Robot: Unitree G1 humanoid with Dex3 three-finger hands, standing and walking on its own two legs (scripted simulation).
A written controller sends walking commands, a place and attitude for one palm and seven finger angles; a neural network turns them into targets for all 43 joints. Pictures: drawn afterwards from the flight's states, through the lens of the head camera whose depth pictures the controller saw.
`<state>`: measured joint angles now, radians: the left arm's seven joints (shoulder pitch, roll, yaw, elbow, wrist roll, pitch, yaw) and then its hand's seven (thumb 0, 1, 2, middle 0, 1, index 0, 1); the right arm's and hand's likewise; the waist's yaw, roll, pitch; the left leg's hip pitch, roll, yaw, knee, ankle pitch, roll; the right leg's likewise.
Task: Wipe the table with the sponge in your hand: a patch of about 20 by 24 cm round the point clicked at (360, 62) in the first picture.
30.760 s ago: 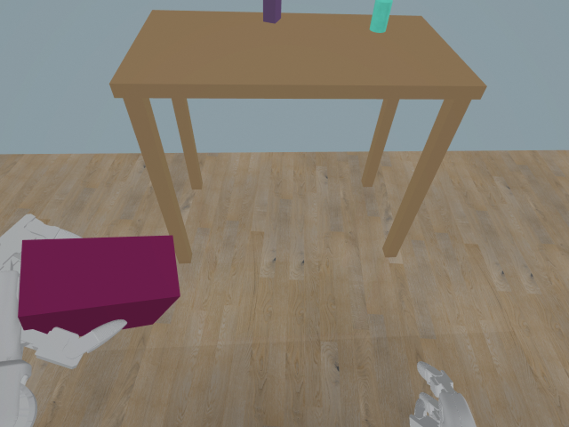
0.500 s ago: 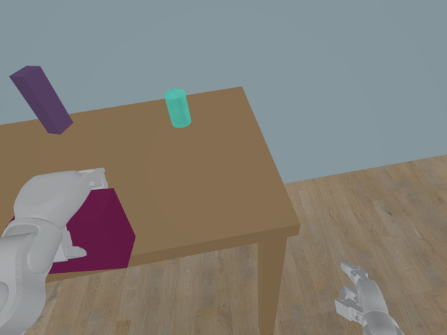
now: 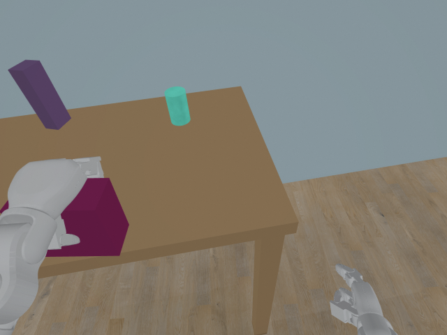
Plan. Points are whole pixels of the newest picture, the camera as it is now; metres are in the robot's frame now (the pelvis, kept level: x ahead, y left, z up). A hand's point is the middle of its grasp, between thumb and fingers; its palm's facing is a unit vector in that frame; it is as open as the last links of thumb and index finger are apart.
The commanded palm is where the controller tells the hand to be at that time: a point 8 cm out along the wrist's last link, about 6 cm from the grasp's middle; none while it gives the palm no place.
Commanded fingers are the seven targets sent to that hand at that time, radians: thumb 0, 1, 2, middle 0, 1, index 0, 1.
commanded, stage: lower the sponge onto the table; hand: left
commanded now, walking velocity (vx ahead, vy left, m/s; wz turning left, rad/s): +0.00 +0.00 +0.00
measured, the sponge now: (78, 226) +0.22 +0.31 +0.10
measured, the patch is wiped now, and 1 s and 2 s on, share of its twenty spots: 0.10 0.15 0.30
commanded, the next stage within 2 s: wipe forward along the first lane in 0.44 s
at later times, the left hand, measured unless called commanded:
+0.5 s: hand (66, 198) +0.24 +0.31 +0.15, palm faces +0.09 -0.03 -1.00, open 10.6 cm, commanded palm +0.20 +0.31 +0.22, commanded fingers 0.00 0.10 1.30 -1.20 -1.60 -1.20 -1.60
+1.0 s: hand (73, 183) +0.27 +0.33 +0.15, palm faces +0.02 -0.02 -1.00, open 10.6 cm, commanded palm +0.25 +0.32 +0.20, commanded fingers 0.00 0.10 1.30 -1.20 -1.60 -1.20 -1.60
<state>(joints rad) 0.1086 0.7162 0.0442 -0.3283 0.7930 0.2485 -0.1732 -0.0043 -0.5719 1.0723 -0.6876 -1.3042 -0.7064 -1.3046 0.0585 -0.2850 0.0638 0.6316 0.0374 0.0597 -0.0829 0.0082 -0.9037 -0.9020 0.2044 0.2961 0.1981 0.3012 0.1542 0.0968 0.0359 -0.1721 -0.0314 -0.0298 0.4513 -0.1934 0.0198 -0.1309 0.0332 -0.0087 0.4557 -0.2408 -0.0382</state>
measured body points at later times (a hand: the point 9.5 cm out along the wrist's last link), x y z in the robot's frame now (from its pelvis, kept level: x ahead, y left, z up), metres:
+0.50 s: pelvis +0.01 +0.01 +0.00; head +0.00 -0.03 +0.45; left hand +0.23 +0.31 +0.21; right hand +0.25 -0.19 -0.08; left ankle +0.04 +0.11 -0.74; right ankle +0.01 -0.10 -0.74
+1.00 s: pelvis +0.01 +0.00 +0.00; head +0.01 -0.03 +0.45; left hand +0.27 +0.32 +0.20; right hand +0.24 -0.21 -0.09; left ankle +0.04 +0.11 -0.74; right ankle +0.01 -0.10 -0.74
